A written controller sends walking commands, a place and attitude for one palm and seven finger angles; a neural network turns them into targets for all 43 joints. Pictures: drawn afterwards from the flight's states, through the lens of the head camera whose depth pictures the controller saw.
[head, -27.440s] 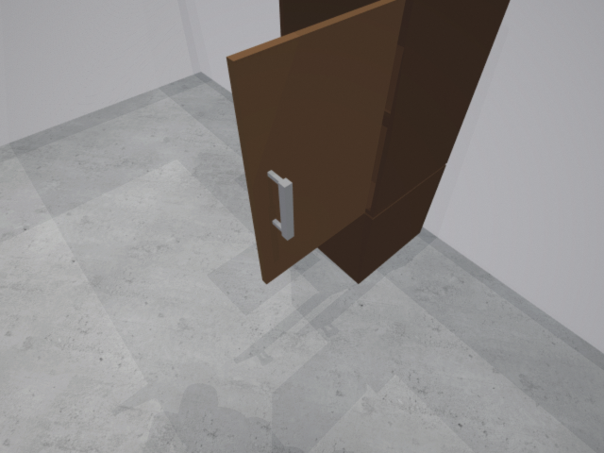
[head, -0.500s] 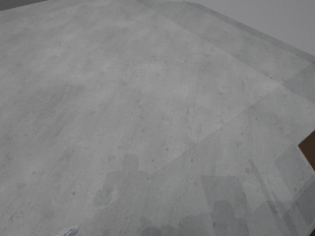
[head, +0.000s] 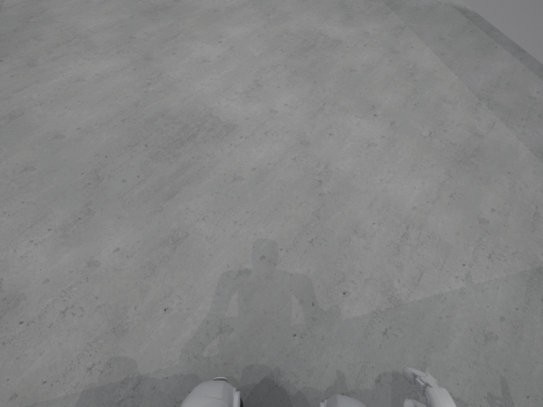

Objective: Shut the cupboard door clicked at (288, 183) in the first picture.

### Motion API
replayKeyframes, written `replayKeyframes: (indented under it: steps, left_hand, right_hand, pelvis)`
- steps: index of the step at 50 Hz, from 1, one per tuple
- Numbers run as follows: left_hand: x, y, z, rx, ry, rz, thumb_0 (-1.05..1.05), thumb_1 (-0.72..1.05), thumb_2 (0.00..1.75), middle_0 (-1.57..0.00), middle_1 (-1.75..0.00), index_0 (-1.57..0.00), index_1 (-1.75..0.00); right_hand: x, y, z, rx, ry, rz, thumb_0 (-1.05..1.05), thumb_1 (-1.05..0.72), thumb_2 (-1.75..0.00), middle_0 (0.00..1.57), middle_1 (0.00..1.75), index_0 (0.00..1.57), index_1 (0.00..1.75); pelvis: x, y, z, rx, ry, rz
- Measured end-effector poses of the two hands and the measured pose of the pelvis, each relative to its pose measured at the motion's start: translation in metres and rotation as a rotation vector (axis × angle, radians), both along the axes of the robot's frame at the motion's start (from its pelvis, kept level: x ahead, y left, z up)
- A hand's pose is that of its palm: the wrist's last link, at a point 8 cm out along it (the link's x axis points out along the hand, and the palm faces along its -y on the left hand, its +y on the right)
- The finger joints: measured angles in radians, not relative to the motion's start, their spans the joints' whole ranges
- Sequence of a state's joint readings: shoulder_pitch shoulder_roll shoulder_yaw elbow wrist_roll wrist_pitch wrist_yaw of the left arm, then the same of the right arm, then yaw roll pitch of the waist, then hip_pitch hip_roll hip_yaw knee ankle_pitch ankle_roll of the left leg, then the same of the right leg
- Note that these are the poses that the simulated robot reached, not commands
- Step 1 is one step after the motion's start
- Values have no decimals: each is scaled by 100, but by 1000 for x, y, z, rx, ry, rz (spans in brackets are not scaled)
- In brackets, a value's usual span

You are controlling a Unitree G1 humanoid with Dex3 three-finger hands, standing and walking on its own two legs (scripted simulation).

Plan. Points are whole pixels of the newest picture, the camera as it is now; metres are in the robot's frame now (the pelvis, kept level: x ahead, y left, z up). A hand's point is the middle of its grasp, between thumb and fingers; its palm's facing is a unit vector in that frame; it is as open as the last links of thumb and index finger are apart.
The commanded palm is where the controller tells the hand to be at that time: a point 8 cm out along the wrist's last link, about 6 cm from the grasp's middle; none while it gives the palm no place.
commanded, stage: turn to face it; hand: left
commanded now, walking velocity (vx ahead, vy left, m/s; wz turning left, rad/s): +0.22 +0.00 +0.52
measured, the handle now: out of the picture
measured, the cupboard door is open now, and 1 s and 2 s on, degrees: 60 60 60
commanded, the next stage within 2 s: none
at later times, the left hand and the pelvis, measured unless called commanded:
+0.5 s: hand (199, 346) +0.22 +0.14 -0.14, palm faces +0.00 -0.98 -0.21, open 7.2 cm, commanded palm none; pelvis +0.14 -0.04 +0.02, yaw -2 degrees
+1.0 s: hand (213, 263) +0.37 +0.14 -0.14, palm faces -0.34 -0.91 -0.25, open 7.4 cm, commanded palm none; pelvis +0.18 -0.03 +0.02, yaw -21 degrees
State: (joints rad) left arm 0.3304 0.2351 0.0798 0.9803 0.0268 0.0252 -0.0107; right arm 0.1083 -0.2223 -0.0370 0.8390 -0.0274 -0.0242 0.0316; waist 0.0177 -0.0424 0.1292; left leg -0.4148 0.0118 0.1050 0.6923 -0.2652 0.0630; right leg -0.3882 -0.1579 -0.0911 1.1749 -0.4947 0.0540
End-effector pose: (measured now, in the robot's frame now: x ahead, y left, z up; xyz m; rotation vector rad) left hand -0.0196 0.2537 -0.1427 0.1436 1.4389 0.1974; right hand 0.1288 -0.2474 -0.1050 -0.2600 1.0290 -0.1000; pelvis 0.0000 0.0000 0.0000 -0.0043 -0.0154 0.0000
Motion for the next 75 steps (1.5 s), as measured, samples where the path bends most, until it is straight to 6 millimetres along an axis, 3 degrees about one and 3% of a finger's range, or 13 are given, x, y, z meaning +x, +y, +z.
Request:
replayKeyframes:
  steps: [7, 11, 15, 18, 21, 27, 35, 44, 52, 56, 63, 70, 75]
  left_hand:
    - [118, 7, 33, 44, -248, -9, 1, 91, 89, -19, -29, -20, -30]
    - [175, -8, 48, 59, -334, -39, 0, 91, 89, -19, -29, -20, -30]
    - [213, -33, 42, 61, -355, -81, 0, 91, 89, -19, -29, -20, -30]
    - [223, -56, 36, 32, -300, -104, 0, 91, 89, -19, -29, -20, -30]
    - [225, -72, 34, -2, -235, -100, 0, 91, 89, -20, -29, -20, -30]
    - [235, -64, 32, -2, -172, -101, -1, 94, 89, -20, -30, -20, -30]
    - [267, -33, 13, -30, -135, -163, 0, 92, 89, -20, -30, -20, -30]
    - [344, -32, 32, -27, -201, -327, 1, 91, 89, -19, -29, -20, -30]
    - [414, -84, 38, 1, -309, -517, 0, 91, 89, -19, -29, -20, -30]
    - [422, -106, 41, 9, -324, -566, 0, 91, 89, -19, -29, -20, -30]
    - [422, -120, 34, -28, -235, -629, 0, 91, 89, -20, -30, -20, -30]
    - [451, -121, 10, -79, -191, -675, 0, 91, 89, -20, -30, -20, -30]
    - [477, -135, 20, -93, -197, -737, 1, 91, 89, -20, -30, -20, -30]
  right_hand:
    - [0, 3, -1, 22, 137, -6, 0, -91, -90, 20, 30, 20, 30]
    - [1, -4, -8, 48, 204, -41, 0, -90, -90, 20, 30, 20, 30]
    - [9, -15, -28, 87, 246, -93, 0, -90, -90, 20, 30, 20, 30]
    - [18, -22, -35, 99, 271, -133, 0, -91, -90, 20, 30, 20, 30]
    - [30, -27, -26, 91, 276, -162, 0, -91, -90, 20, 30, 20, 30]
    - [57, -32, -8, 54, 242, -198, 0, -91, -90, 20, 30, 20, 30]
    - [84, -23, 4, -11, 120, -251, 0, -91, -90, 20, 30, 20, 30]
    - [60, -21, 13, -11, 134, -352, 0, -90, -90, 20, 30, 20, 30]
    - [8, -45, -17, 44, 197, -508, 0, -90, -90, 20, 30, 20, 30]
    - [-7, -59, -23, 39, 240, -572, 0, -90, -90, 20, 30, 20, 30]
    - [7, -63, -2, 21, 170, -628, 0, -91, -90, 20, 30, 20, 30]
    - [19, -45, 6, -27, 119, -676, 0, -91, -90, 20, 30, 20, 30]
    - [2, -24, 14, -4, 164, -726, 0, -90, -90, 20, 30, 20, 30]
  pelvis:
    - [41, -6, 18, 1, 11, 68]
    - [70, -17, 21, 11, 8, 72]
    - [105, -34, 11, 44, 0, 37]
    - [121, -39, 10, 19, 0, 9]
    - [132, -42, 18, 17, 10, -13]
    - [149, -40, 25, 15, 35, -63]
    - [165, -15, 16, -12, 37, -162]
    - [178, -11, 26, -34, 22, -290]
    - [185, -37, 8, -8, 28, -395]
    - [186, -40, 8, -12, 27, -437]
    - [199, -40, 17, 15, 36, -516]
    - [222, -28, 9, 3, 50, -607]
    - [227, -30, 19, -16, 47, -669]
